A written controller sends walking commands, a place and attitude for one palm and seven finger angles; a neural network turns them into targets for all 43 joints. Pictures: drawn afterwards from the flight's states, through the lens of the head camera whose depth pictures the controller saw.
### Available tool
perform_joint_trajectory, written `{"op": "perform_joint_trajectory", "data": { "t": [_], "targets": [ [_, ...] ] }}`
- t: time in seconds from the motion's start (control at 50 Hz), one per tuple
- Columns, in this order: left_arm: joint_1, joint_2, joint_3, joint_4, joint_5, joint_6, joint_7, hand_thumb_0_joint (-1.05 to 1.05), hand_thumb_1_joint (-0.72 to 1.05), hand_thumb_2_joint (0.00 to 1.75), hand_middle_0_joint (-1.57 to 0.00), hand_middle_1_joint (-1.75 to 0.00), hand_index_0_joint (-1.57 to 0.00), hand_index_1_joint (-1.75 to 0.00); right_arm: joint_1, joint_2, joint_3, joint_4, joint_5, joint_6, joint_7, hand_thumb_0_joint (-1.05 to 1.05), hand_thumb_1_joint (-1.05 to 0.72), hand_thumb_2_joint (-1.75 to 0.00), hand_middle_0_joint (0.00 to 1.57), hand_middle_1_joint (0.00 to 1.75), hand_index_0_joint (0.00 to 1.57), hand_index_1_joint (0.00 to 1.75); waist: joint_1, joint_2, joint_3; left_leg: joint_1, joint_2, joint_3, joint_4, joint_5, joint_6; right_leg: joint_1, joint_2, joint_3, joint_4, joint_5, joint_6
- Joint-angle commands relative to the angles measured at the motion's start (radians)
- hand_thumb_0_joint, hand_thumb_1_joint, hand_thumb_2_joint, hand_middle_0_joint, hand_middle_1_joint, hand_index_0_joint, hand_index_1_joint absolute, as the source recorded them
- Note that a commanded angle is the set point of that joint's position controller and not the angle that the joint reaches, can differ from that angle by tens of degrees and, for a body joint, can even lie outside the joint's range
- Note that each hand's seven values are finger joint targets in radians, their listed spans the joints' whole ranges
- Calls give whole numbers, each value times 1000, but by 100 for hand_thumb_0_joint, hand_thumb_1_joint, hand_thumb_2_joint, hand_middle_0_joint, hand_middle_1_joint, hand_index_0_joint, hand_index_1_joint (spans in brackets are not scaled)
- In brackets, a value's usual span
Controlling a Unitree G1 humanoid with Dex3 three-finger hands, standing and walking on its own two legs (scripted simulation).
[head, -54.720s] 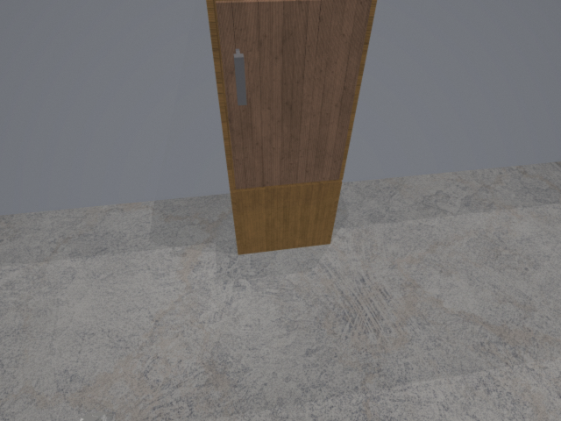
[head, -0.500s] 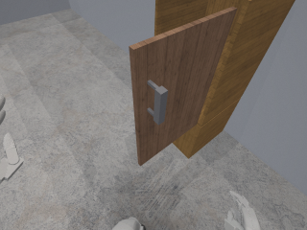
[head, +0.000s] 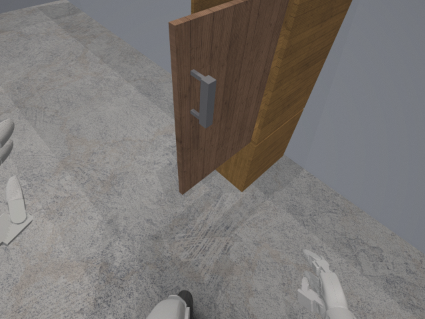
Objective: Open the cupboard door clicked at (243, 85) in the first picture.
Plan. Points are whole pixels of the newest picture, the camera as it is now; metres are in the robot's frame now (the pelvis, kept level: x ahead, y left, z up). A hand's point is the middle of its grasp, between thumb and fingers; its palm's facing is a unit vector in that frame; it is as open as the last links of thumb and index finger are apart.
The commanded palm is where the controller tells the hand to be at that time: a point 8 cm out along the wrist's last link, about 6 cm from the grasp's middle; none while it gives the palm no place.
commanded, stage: stop stepping back and stand still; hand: left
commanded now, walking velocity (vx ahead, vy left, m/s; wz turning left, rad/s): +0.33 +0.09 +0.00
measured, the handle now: (200, 99) +0.56 +0.08 +0.09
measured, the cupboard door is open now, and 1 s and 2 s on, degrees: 90 90 90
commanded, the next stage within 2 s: let the arm hang, fingers relaxed in 0.90 s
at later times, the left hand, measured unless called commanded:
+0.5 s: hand out of the picture +0.09 +0.25 +0.19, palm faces +0.43 -0.77 -0.48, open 7.4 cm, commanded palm +0.05 +0.28 +0.19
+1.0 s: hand out of the picture +0.09 +0.26 +0.19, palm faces +0.49 -0.68 -0.55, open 7.4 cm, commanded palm none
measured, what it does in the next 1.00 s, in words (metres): steps on the spot: left foot, then right foot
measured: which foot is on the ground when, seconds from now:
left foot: up 0.00-0.08, down 0.10-0.36, up 0.38-0.68, down 0.70-0.96, up 0.98-1.00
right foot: down 0.00-0.16, up 0.18-0.34, down 0.36-1.00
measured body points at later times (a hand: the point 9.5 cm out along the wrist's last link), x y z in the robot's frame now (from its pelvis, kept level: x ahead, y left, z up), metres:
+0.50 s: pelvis -0.09 -0.01 +0.02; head -0.11 -0.01 +0.47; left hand +0.06 +0.28 +0.22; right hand +0.05 -0.25 -0.08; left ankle -0.05 +0.12 -0.62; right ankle -0.05 -0.08 -0.72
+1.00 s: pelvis -0.10 -0.01 +0.00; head -0.08 -0.04 +0.45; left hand +0.06 +0.29 +0.22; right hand +0.06 -0.22 -0.11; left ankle -0.13 +0.14 -0.71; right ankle -0.05 -0.08 -0.72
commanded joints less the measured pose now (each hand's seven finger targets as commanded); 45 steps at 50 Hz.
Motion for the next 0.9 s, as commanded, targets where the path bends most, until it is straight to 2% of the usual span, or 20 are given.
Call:
{"op": "perform_joint_trajectory", "data": {
  "t": [0.0,0.06,0.08,0.12,0.16,0.2,0.28,0.3,0.32,0.34,0.36,0.38,0.48,0.58,0.62,0.66,0.68,0.7,0.78,0.88],
  "targets": [
    [-34,173,172,-127,-15,-51,20,0,90,90,-20,-30,-20,-30,6,-138,-66,-111,26,-40,-24,0,-90,-90,20,30,20,30,-19,-163,-149,173,1,-68,310,-83,-5,-110,-284,140,-101,456,-94],
    [-108,151,137,-28,0,-28,18,0,90,90,-20,-30,-20,-30,-15,-154,-55,-94,31,-45,-44,0,-90,-90,20,30,20,30,-46,-16,-43,377,-4,-6,15,59,40,-196,-234,50,47,570,-8],
    [-147,133,107,-12,6,-30,16,0,90,90,-20,-30,-20,-30,1,-172,-56,-90,28,-52,-52,0,-90,-90,20,30,20,30,-51,126,-49,478,19,-53,-46,172,64,-243,-175,26,149,525,34],
    [-236,143,90,0,17,-44,24,0,90,90,-20,-30,-20,-30,33,-189,-57,-92,23,-68,-50,0,-90,-90,20,30,20,30,-41,321,-78,528,218,-382,-179,165,179,-369,-41,10,385,-12,85],
    [-236,165,86,2,28,-56,22,0,90,90,-20,-30,-20,-30,8,-161,-48,-84,2,-93,-44,0,-90,-90,20,30,20,30,-30,244,-35,374,281,-570,-376,-219,169,-358,-40,88,543,-185,46],
    [-173,134,81,7,31,-42,25,0,90,90,-20,-30,-20,-30,-12,-162,-57,-92,6,-89,-35,0,-90,-90,20,30,20,30,-7,110,-15,111,221,-389,-486,-523,104,-125,-24,27,469,-118,33],
    [1,134,104,-76,38,-43,27,0,90,90,-20,-30,-20,-30,-49,-157,-67,-138,5,-67,-28,0,-90,-90,20,30,20,30,15,301,-47,-99,106,-133,-428,-598,14,173,26,-107,211,-112,15],
    [30,142,114,-85,45,-46,27,0,90,90,-20,-30,-20,-30,-51,-148,-70,-148,3,-57,-27,0,-90,-90,20,30,20,30,24,224,-31,-153,63,-86,-275,-578,7,192,-8,-50,112,-146,-7],
    [30,163,127,-89,53,-45,24,0,90,90,-20,-30,-20,-30,-42,-131,-74,-149,9,-43,-25,0,-90,-90,20,30,20,30,25,-13,-1,-86,-34,20,120,-447,4,-11,-157,153,-114,-248,-56],
    [-25,179,132,-129,50,-45,19,0,90,90,-20,-30,-20,-30,-39,-138,-87,-144,14,-30,-25,0,-90,-90,20,30,20,30,18,-257,17,-53,-83,-12,573,-348,-3,-308,-441,615,-363,-486,-146],
    [-121,188,159,-158,36,-65,23,0,90,90,-20,-30,-20,-30,-38,-153,-85,-105,-12,-32,-31,0,-90,-90,20,30,20,30,-5,-165,39,-71,-65,-77,751,-259,-22,-416,-481,636,-386,-463,-161],
    [-186,213,174,-171,37,-76,6,0,90,90,-20,-30,-20,-30,-10,-156,-85,-79,-18,-33,-27,0,-90,-90,20,30,20,30,-38,-114,-22,-45,-32,-96,821,-156,-27,-440,-436,485,-324,-426,-132],
    [-201,147,115,94,56,-101,10,0,90,90,-20,-30,-20,-30,-1,-152,-83,-66,-2,-60,-56,0,-90,-90,20,30,20,30,-31,19,4,5,31,0,498,-102,7,-309,-316,282,-293,-312,-60],
    [-133,75,50,101,63,-84,41,0,90,90,-20,-30,-20,-30,18,-138,-74,-85,0,-93,-75,0,-90,-90,20,30,20,30,-2,-184,-93,248,-25,107,30,-269,52,-140,-288,211,-256,-264,-27],
    [-111,77,59,54,62,-82,49,0,90,90,-20,-30,-20,-30,33,-142,-76,-91,-5,-99,-74,0,-90,-90,20,30,20,30,-12,-173,-93,352,-33,112,-121,-272,62,-145,-254,190,-202,-281,-33],
    [-108,95,80,-19,53,-95,48,0,90,90,-20,-30,-20,-30,48,-174,-89,-116,-4,-97,-74,0,-90,-90,20,30,20,30,-27,46,-89,462,78,-66,-262,-274,111,-219,-161,120,37,-135,10],
    [-154,101,89,-86,54,-111,50,0,90,90,-20,-30,-20,-30,38,-184,-89,-131,-2,-91,-65,0,-90,-90,20,30,20,30,-29,234,-61,532,223,-300,-296,-257,162,-379,-82,35,246,-42,38],
    [-184,137,112,-102,67,-117,54,0,90,90,-20,-30,-20,-30,35,-168,-85,-122,-2,-92,-57,0,-90,-90,20,30,20,30,-31,273,-22,545,335,-409,-329,-162,201,-517,-56,-32,415,-102,61],
    [-154,148,129,-114,80,-112,36,0,90,90,-20,-30,-20,-30,12,-141,-85,-95,5,-108,-30,0,-90,-90,20,30,20,30,-28,343,84,326,268,-219,-342,-169,185,-464,-120,-3,479,25,59],
    [-93,109,102,21,60,-86,34,0,90,90,-20,-30,-20,-30,17,-162,-85,-92,12,-85,-34,0,-90,-90,20,30,20,30,-15,178,15,176,203,-71,-158,-152,117,-66,-44,-86,124,56,62]
  ]
}}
